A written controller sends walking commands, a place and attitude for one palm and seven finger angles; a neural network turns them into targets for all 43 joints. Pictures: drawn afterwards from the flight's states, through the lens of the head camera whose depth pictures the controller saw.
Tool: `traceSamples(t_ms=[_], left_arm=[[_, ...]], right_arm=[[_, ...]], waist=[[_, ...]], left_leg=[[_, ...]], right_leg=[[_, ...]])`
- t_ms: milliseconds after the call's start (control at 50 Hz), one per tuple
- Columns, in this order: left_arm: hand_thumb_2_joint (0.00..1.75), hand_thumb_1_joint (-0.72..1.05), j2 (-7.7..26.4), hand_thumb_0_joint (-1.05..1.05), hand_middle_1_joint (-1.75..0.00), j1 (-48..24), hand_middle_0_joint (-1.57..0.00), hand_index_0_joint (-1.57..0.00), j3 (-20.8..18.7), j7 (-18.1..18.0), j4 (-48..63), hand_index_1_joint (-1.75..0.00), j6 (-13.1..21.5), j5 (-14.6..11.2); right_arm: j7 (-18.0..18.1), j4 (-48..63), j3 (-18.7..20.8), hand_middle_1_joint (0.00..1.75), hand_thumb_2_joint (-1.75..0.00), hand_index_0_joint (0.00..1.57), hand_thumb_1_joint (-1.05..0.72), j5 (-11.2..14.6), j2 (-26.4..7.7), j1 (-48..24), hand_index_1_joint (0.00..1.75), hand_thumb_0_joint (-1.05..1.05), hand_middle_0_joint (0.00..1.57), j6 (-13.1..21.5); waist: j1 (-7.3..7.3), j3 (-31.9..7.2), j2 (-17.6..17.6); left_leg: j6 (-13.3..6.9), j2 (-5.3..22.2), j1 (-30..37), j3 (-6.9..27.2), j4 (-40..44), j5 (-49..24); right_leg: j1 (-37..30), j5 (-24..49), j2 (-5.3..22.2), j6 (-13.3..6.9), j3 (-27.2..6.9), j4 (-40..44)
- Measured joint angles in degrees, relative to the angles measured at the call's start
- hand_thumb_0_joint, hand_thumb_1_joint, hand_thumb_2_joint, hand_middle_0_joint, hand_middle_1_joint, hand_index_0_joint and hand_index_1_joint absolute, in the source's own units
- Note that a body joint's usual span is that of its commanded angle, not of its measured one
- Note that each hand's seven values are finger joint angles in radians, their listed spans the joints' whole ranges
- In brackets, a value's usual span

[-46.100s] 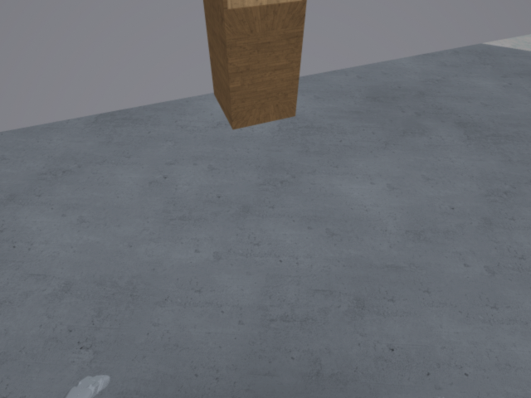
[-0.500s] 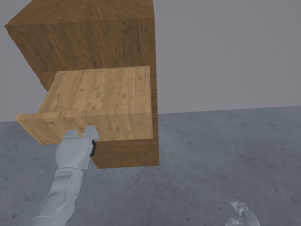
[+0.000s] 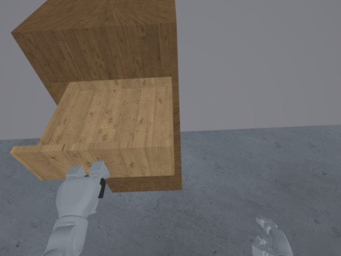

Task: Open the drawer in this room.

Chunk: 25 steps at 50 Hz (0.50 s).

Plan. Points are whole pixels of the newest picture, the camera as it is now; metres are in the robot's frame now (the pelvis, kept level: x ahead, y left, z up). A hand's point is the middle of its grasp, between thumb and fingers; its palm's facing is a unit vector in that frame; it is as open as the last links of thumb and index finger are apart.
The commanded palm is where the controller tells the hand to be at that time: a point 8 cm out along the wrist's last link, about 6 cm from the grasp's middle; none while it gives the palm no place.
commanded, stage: pull the drawer open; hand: left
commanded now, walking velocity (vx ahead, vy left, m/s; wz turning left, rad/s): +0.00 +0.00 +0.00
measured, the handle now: (95, 179) +0.29 +0.22 +0.02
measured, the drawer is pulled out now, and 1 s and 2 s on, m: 0.27 0.30 0.30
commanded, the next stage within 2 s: open the thumb to release the handle in 0.86 s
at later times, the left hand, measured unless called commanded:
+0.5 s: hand (87, 217) +0.20 +0.22 +0.00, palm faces -0.01 -0.12 -0.99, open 7.6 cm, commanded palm +0.15 +0.23 +0.06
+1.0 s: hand (87, 217) +0.20 +0.22 +0.00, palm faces +0.01 -0.10 -0.99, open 7.7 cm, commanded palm +0.18 +0.23 +0.06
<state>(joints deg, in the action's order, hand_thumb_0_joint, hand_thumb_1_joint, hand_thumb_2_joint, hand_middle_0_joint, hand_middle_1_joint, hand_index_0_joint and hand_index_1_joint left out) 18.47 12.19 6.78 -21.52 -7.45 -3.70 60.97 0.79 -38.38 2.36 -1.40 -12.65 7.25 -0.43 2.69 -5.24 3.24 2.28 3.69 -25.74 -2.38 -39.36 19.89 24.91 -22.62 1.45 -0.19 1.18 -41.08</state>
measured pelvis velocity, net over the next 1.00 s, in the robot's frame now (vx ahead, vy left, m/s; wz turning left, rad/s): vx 0.01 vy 0.00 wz -0.02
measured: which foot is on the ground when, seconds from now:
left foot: down 0.00-1.00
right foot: down 0.00-1.00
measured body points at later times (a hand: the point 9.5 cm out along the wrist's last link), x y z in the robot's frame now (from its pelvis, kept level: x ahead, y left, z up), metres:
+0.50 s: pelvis +0.01 +0.00 -0.01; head +0.03 -0.02 +0.44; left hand +0.20 +0.22 +0.05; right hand +0.21 -0.22 -0.10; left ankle +0.00 +0.15 -0.72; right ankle -0.02 -0.12 -0.72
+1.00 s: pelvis +0.01 +0.00 -0.01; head +0.04 -0.03 +0.43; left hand +0.20 +0.22 +0.05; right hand +0.21 -0.23 -0.12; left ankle +0.00 +0.15 -0.72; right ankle -0.02 -0.12 -0.72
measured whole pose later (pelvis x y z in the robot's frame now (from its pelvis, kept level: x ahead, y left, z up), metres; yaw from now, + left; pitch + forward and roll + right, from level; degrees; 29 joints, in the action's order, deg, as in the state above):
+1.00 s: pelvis +0.01 +0.00 -0.01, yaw -1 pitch +9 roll +1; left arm 19.5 29.2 5.1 -25.0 7.8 -3.5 59.8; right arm -1.4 -35.5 1.7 -2.8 -12.2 5.9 -2.7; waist 2.2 -6.7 3.0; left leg 2.6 4.6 -30.6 -2.8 -45.8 24.1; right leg 30.2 -26.2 0.6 -0.3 0.0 -47.2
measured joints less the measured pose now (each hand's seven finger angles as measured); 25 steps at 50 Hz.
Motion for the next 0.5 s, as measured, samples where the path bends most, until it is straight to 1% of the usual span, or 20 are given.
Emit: traceSamples(t_ms=[180,340,500], left_arm=[[0.67,0.47,0.0,0.08,-1.35,9.7,-0.41,-0.31,-0.7,-0.8,8.0,-1.33,0.9,-0.1],[0.67,0.51,-0.2,0.07,-1.35,11.5,-0.42,-0.28,-1.5,-1.5,10.0,-1.33,1.2,0.1],[0.65,0.53,0.1,0.08,-1.35,15.5,-0.42,-0.25,-2.4,-1.2,13.2,-1.33,0.3,-0.9]], right_arm=[[-1.0,1.3,-0.2,0.30,-0.90,0.20,-0.90,-0.6,0.4,-1.1,0.30,0.01,0.20,-0.5],[-1.5,1.9,-0.7,0.30,-0.90,0.20,-0.90,-1.0,0.9,-2.1,0.30,0.01,0.20,-1.1],[-2.6,2.8,-1.2,0.30,-0.90,0.20,-0.90,-1.0,1.2,-1.8,0.30,0.01,0.20,-1.7]], waist=[[0.15,-0.3,-0.4],[0.15,-0.3,-0.9],[-0.85,-1.0,-0.9]], left_leg=[[0.1,0.4,-0.1,-0.4,-1.1,0.8],[0.2,0.7,-1.2,-0.6,-2.8,1.7],[0.2,1.1,-1.7,-1.4,-3.5,2.5]], right_leg=[[0.3,-0.5,-0.3,-0.1,-0.4,-0.9],[1.5,-1.2,-0.6,-0.2,-0.8,-2.5],[2.5,-1.7,-1.0,-0.1,-1.6,-3.3]])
